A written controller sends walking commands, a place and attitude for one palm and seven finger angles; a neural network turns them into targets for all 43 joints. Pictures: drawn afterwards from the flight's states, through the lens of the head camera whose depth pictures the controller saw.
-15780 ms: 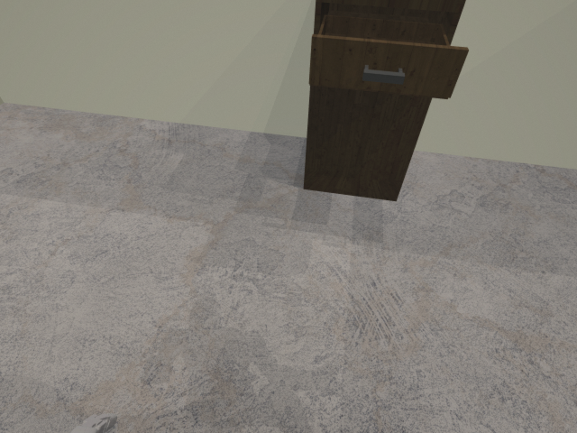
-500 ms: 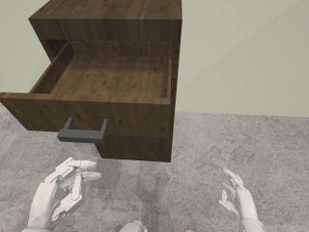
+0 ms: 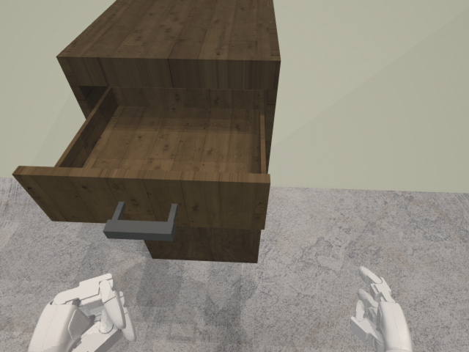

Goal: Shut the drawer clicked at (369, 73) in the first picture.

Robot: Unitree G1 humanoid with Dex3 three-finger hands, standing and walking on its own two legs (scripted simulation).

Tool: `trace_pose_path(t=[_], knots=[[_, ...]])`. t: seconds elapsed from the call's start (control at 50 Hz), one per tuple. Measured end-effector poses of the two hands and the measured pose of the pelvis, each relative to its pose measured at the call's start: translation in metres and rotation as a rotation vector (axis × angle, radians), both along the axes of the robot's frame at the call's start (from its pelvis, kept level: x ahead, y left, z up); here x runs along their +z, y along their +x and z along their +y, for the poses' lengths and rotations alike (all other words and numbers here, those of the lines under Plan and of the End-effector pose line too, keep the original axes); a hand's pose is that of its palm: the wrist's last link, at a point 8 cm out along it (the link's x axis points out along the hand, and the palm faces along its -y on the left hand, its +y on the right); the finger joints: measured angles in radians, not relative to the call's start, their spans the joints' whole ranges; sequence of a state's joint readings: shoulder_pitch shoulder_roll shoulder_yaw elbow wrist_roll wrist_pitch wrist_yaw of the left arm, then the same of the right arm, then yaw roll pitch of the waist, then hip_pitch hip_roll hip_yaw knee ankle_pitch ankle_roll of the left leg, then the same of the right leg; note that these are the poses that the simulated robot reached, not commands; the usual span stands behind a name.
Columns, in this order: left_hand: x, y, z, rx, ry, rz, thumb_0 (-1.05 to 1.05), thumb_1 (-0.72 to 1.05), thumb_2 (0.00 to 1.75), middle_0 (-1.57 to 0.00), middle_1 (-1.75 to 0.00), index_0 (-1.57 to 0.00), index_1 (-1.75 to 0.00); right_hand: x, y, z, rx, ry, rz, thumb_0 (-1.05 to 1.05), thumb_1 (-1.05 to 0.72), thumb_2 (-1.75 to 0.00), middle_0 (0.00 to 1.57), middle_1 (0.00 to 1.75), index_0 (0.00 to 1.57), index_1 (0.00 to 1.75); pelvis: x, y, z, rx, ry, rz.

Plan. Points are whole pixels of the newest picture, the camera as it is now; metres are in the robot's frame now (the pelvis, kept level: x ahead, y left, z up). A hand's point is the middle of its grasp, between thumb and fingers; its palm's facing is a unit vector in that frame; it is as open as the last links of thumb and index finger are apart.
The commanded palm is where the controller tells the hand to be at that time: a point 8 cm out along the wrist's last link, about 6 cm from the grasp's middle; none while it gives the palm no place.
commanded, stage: raise the hand and make a fist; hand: left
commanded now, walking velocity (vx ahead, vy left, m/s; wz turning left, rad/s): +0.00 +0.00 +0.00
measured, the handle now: (143, 219) +0.32 +0.19 +0.06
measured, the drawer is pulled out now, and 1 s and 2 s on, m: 0.28 0.28 0.28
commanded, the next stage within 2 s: bring the fist close to the handle in 0.76 s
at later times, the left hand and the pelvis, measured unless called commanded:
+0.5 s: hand (109, 314) +0.14 +0.15 +0.16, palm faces +0.05 -1.00 -0.08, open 3.3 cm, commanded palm +0.08 +0.20 +0.16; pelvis +0.00 +0.01 +0.01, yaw +0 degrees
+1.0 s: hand (111, 316) +0.14 +0.16 +0.14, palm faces +0.11 -0.99 -0.12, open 3.3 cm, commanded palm +0.09 +0.21 +0.15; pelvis +0.01 -0.03 +0.02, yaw +1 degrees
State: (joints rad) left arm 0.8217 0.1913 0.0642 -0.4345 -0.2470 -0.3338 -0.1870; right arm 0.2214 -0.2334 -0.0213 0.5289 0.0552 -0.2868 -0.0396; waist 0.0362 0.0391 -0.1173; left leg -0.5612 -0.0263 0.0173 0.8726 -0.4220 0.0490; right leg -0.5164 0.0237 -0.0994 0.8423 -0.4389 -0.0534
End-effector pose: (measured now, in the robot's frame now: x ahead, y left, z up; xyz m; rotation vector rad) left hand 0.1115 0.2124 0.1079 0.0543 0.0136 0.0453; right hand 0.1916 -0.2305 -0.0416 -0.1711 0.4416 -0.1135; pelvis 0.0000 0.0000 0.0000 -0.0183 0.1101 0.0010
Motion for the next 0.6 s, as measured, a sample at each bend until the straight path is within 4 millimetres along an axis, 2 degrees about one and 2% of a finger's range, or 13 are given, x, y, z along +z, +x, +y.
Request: trace_pose_path(t=[0.14, 0.26, 0.34, 0.44, 0.6], knots=[[0.025, -0.002, 0.000, 0.013, 0.001, -0.086, 0.02, 0.90, 0.90, -1.30, -1.49, -1.31, -1.50, 0.013, 0.012, 0.046, 0.103, 0.063, -0.076, 0.01, -0.90, -0.90, 0.20, 0.30, 0.20, 0.30, 0.001, -0.003, 0.012, 0.009, -0.012, -0.039], [0.036, 0.000, -0.009, -0.038, 0.007, -0.069, 0.02, 0.90, 0.90, -1.37, -1.56, -1.37, -1.57, 0.015, 0.007, 0.064, 0.137, 0.092, -0.074, 0.01, -0.90, -0.90, 0.20, 0.30, 0.20, 0.30, 0.004, -0.004, 0.018, 0.005, -0.012, -0.068], [0.048, 0.000, -0.011, -0.036, 0.025, -0.072, 0.02, 0.90, 0.90, -1.39, -1.58, -1.39, -1.59, 0.013, 0.001, 0.064, 0.134, 0.099, -0.057, 0.01, -0.90, -0.90, 0.20, 0.30, 0.20, 0.30, 0.006, -0.003, 0.020, -0.001, -0.008, -0.080], [0.063, 0.000, -0.010, -0.017, 0.037, -0.099, 0.02, 0.90, 0.90, -1.40, -1.59, -1.40, -1.60, 0.008, -0.007, 0.054, 0.109, 0.095, -0.025, 0.01, -0.90, -0.90, 0.20, 0.30, 0.20, 0.30, 0.008, -0.001, 0.018, -0.006, -0.004, -0.087], [0.046, -0.001, -0.014, -0.001, 0.023, 0.002, 0.02, 0.90, 0.90, -1.40, -1.60, -1.40, -1.60, 0.008, -0.012, 0.029, 0.071, 0.062, -0.006, 0.01, -0.90, -0.90, 0.20, 0.30, 0.20, 0.30, 0.011, 0.000, 0.008, -0.003, 0.001, -0.087]])
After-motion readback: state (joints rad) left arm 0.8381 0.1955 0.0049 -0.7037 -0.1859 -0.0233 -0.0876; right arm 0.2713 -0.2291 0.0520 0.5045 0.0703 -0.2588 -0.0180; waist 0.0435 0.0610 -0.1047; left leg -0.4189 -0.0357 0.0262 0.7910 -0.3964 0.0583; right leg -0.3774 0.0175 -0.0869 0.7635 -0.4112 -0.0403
